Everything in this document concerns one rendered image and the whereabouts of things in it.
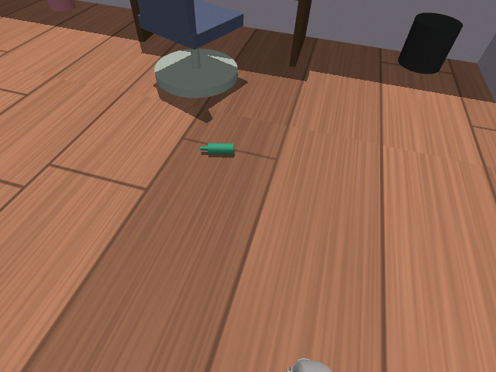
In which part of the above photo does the office chair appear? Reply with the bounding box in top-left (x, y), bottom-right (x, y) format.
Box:
top-left (137, 0), bottom-right (243, 98)

